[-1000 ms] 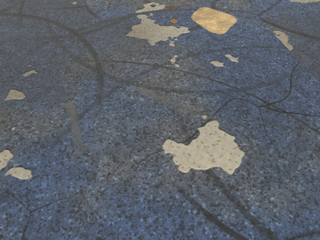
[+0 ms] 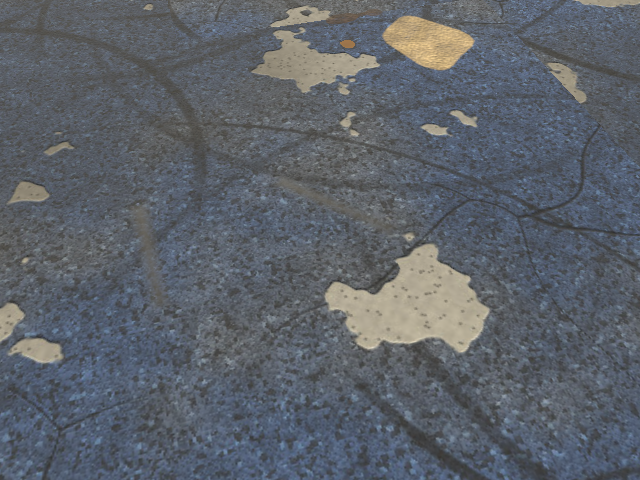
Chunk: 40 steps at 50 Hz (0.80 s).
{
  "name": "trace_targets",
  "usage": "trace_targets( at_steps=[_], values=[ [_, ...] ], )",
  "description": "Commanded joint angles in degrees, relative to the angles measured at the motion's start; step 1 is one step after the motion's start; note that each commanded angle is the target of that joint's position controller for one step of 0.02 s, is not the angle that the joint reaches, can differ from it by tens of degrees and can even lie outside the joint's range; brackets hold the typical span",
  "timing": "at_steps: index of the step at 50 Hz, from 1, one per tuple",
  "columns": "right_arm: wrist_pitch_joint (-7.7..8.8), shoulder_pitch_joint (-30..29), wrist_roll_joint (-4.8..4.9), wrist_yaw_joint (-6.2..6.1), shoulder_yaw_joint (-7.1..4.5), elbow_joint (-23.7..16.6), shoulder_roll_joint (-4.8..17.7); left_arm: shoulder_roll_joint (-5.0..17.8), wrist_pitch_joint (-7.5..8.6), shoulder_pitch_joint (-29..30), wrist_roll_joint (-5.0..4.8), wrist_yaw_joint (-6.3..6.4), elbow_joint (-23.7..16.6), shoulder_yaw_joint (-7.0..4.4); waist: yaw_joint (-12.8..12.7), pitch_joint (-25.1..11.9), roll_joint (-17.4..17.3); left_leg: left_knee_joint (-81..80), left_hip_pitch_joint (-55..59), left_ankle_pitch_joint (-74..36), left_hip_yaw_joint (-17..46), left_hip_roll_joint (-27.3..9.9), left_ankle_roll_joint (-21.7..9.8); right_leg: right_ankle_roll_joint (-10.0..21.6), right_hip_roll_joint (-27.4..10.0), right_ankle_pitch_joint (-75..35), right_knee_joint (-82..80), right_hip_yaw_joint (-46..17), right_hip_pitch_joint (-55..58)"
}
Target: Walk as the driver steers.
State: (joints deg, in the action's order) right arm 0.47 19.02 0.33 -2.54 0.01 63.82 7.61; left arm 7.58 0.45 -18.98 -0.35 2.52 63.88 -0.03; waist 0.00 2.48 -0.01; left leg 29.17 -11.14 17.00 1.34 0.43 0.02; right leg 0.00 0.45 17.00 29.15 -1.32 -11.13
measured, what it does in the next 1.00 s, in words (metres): walks ahead: right foot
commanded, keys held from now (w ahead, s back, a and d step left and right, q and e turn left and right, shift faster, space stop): no key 0.08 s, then w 0.92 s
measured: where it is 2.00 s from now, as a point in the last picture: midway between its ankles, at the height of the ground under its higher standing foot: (385, 311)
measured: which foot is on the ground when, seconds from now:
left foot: down 0.00-0.66, up 0.68-1.00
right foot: down 0.00-0.38, up 0.40-0.64, down 0.66-1.00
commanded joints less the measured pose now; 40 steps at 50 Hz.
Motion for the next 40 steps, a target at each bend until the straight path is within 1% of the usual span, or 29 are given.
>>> trace_targets(
  at_steps=[1, 4, 6, 8, 9, 13, 17, 18, 19, 20, 21, 22, 23, 25, 26, 27, 28, 29, 30, 31, 32, 33, 34, 35, 36, 37, 38, 39, 40],
  values=[
    [0.21, 5.0, -0.01, -0.13, -0.6, -0.3, 4.1, 4.1, 0.21, -5.0, 0.01, 0.13, -0.3, -0.59, 0.0, 3.0, 0.0, -5.2, -2.2, -8.0, -0.1, -0.2, -1.1, 1.0, -0.2, -8.0, -5.1, 0.0, -2.2],
    [0.25, 5.3, -0.01, -0.13, -0.59, -0.3, 4.0, 4.0, 0.25, -5.3, 0.01, 0.13, -0.3, -0.58, 0.0, 3.1, 0.0, -5.3, -2.5, -7.4, 0.0, -0.2, -1.1, 1.1, -0.2, -7.4, -5.2, 0.0, -2.5],
    [0.09, 6.7, 0.34, -0.34, -0.82, 0.3, 4.1, 4.1, 0.09, -6.7, -0.35, 0.34, 0.3, -0.8, 0.0, 1.9, -0.1, -4.4, -2.8, 7.9, -1.4, 1.5, -2.1, 2.1, 1.5, 7.9, -4.3, 1.4, -2.8],
    [0.41, 6.1, 0.79, -0.55, -1.33, -0.6, 5.3, 5.3, 0.41, -6.2, -0.8, 0.55, -0.6, -1.31, 0.0, 6.5, -0.1, -4.3, -7.9, 23.7, 0.5, 0.6, -4.3, 4.2, 0.6, 23.6, -4.2, -0.4, -8.0],
    [1.06, 6.1, 1.04, -0.46, -1.31, -1.1, 5.0, 5.0, 1.06, -6.1, -1.03, 0.47, -1.1, -1.29, 0.0, 8.4, -0.1, -4.4, -9.6, 25.7, 2.0, -0.6, -5.2, 5.2, -0.6, 25.6, -4.3, -2.0, -9.6],
    [3.87, 7.7, 1.57, 0.5, -1.54, -2.0, 4.8, 4.6, 3.87, -7.3, -1.53, -0.51, -2.1, -1.43, 0.1, 8.2, -0.2, -3.2, -9.7, 22.8, 5.7, -2.7, -7.4, 7.1, -2.4, 22.3, -2.5, -5.1, -10.4],
    [5.8, 11.6, 2.17, 1.38, -1.89, -2.3, 6.0, 3.8, 6.09, -5.9, -1.97, -1.56, -4.1, -1.12, 1.5, 7.8, -2.7, -4.5, -5.1, 21.2, 11.1, -4.8, -10.5, 7.9, -0.8, 17.1, 3.1, -3.8, -14.3],
    [6.25, 14.3, 2.32, 1.6, -2.25, -1.9, 7.3, 3.2, 6.79, -4.0, -1.93, -1.91, -5.3, -0.92, 2.6, 7.4, -5.1, -6.6, -1.1, 19.7, 15.9, -7.2, -12.4, 7.6, 0.5, 13.4, 7.7, -1.8, -18.0],
    [6.74, 17.2, 2.39, 1.8, -3.05, -1.3, 10.4, 1.8, 7.52, -2.1, -1.88, -2.39, -6.9, -0.49, 3.1, 6.6, -10.1, -9.5, 4.6, 14.6, 24.9, -12.5, -15.6, 6.9, 2.4, 7.2, 15.2, 1.6, -23.5],
    [7.14, 20.6, 2.12, 1.98, -3.57, -0.8, 11.8, 2.2, 8.26, 1.3, -1.73, -2.79, -8.6, -0.39, 4.8, 6.2, -11.6, -10.7, 10.7, 6.0, 33.0, -17.8, -18.7, 6.2, 2.0, 3.2, 22.7, 2.8, -30.8],
    [7.41, 24.5, 1.29, 2.24, -3.5, -0.1, 11.1, 3.8, 8.96, 7.0, -1.52, -3.23, -11.0, -0.51, 7.7, 5.6, -11.6, -12.0, 18.5, -2.9, 38.6, -21.6, -20.8, 6.0, 1.4, 13.2, 32.0, 0.9, -41.1],
    [7.49, 26.2, 0.5, 2.13, -3.37, 0.4, 11.1, 5.1, 9.34, 11.3, -1.97, -3.44, -13.3, -0.83, 8.5, 5.5, -10.4, -11.3, 25.2, -9.0, 41.0, -24.6, -21.0, 5.7, -1.4, 19.5, 41.5, -2.4, -51.4],
    [7.26, 24.8, 0.3, 1.67, -3.1, 0.1, 10.8, 6.3, 9.31, 13.4, -2.53, -3.41, -15.2, -1.09, 7.4, 4.5, -8.4, -9.8, 28.6, -11.9, 38.3, -25.0, -18.6, 5.4, -4.6, 20.4, 47.2, -5.0, -57.5],
    [5.82, 17.5, 1.06, 0.62, -2.1, -1.7, 8.9, 5.6, 8.6, 13.1, -2.64, -3.68, -17.6, -0.58, 3.4, 5.2, -5.7, -13.3, 22.0, -9.5, 27.2, -22.3, -12.1, 4.9, -9.2, 17.4, 42.9, -5.4, -56.5],
    [4.92, 11.3, 1.41, 0.16, -1.66, -3.9, 8.3, 4.9, 8.17, 12.2, -2.12, -3.99, -18.1, -0.1, 1.1, 6.3, -4.5, -17.0, 12.2, -4.7, 20.5, -19.0, -9.0, 4.0, -10.2, 13.0, 32.3, -4.1, -47.2],
    [4.44, 5.1, 1.58, -0.13, -1.95, -6.3, 10.3, 3.9, 7.85, 10.3, -1.17, -4.75, -17.4, 0.49, -0.9, 5.0, -3.4, -19.2, -2.3, -1.0, 12.1, -12.8, -6.6, 2.9, -8.1, 2.3, 20.5, -0.2, -27.6],
    [4.36, 4.7, 1.43, -0.06, -2.88, -6.9, 13.8, 4.8, 7.35, 6.9, -0.8, -5.18, -15.7, -0.02, -1.7, 2.2, -5.1, -20.4, -12.1, 0.9, 7.4, -9.4, -6.1, 1.2, -3.8, -7.4, 16.3, 4.1, -9.9],
    [4.47, 6.1, 0.63, 0.21, -3.33, -6.7, 16.0, 7.5, 6.33, 2.2, -1.38, -4.93, -13.7, -1.53, -3.7, 0.4, -6.2, -19.7, -14.8, 0.5, 5.9, -9.2, -6.2, 0.1, -0.9, -10.4, 17.4, 6.8, -0.6],
    [4.59, 5.7, 0.46, 0.5, -3.29, -6.6, 16.4, 9.9, 5.27, -2.2, -1.82, -4.23, -12.3, -2.92, -6.5, -0.4, -6.9, -15.6, -14.2, -4.7, 4.2, -8.6, -5.5, 0.2, 0.4, -8.6, 17.3, 7.7, 3.8],
    [4.65, 5.4, 0.64, 0.82, -2.95, -6.6, 15.4, 11.8, 4.73, -7.0, -1.87, -3.48, -11.2, -4.27, -9.9, -2.1, -6.5, -7.1, -12.8, -14.1, 2.2, -7.3, -4.3, 1.0, 1.8, -5.9, 15.3, 8.9, 8.3],
    [4.62, 5.4, 0.56, 1.07, -2.4, -6.6, 13.3, 13.5, 4.47, -12.5, -1.82, -2.96, -9.6, -5.45, -13.5, -4.3, -3.3, 6.1, -12.3, -22.6, -0.3, -5.4, -2.3, 2.1, 2.1, -5.3, 11.5, 9.5, 13.4],
    [4.82, 5.0, -0.78, 1.01, -1.1, -8.2, 8.2, 18.4, 4.37, -19.5, -0.79, -2.55, -7.5, -6.35, -14.9, -5.3, 10.7, 30.8, -19.8, -10.2, -2.2, -1.9, 0.5, 5.1, -8.1, 3.5, 4.0, -7.1, 16.5],
    [6.22, 16.0, -0.21, 1.18, 0.73, -8.8, -1.3, 20.6, 5.16, -17.4, 0.57, -3.27, -8.7, -4.86, -5.9, -11.3, 27.2, 50.7, -27.2, 17.4, 5.6, 5.5, -0.5, 12.8, -21.1, 10.4, -14.3, -42.4, 18.4],
    [7.36, 15.8, 2.84, 1.48, -0.14, -9.3, 1.8, 16.9, 6.19, -12.1, 0.0, -4.49, -8.9, -3.86, -3.0, -7.5, 20.5, 59.0, -32.9, 11.6, 8.5, 3.5, -2.3, 14.8, -24.1, 22.4, -24.4, -55.1, 13.9],
    [7.59, 9.5, 3.28, 1.62, -0.4, -11.7, 4.7, 14.7, 6.89, -5.2, -0.77, -5.4, -10.0, -3.22, -1.8, -1.2, 12.1, 59.5, -36.0, 4.9, 5.9, -0.8, -4.3, 13.2, -24.3, 21.5, -22.3, -47.0, 7.3],
    [7.14, 4.0, 2.19, 1.22, -0.82, -12.9, 6.6, 13.1, 7.07, 1.2, -0.25, -5.83, -11.2, -2.68, -1.0, 0.6, 4.4, 55.8, -32.9, -2.1, 4.8, -4.7, -5.3, 11.6, -21.5, 13.0, -19.5, -35.3, -0.3],
    [6.21, 3.2, 1.22, 0.84, -1.73, -12.5, 8.3, 11.9, 7.08, 4.6, 0.77, -6.09, -11.5, -2.36, 0.6, -0.1, 3.1, 51.3, -28.5, -5.8, 4.5, -7.0, -5.6, 9.8, -17.1, 6.9, -18.2, -25.0, -5.1],
    [5.27, 5.1, 1.07, 1.07, -2.3, -12.1, 9.0, 10.6, 6.92, 5.2, 1.27, -5.93, -11.0, -2.12, 2.3, -1.0, 6.1, 47.2, -25.2, -7.5, 4.5, -8.4, -5.8, 9.1, -14.2, 3.6, -18.8, -18.8, -6.4],
    [4.61, 5.7, 1.08, 1.31, -2.79, -11.6, 9.8, 9.1, 6.97, 3.7, 1.12, -5.54, -10.0, -1.79, 2.6, -0.9, 7.3, 44.4, -23.8, -8.2, 3.8, -8.6, -5.8, 9.3, -12.4, 0.1, -19.9, -15.1, -6.3]
  ],
)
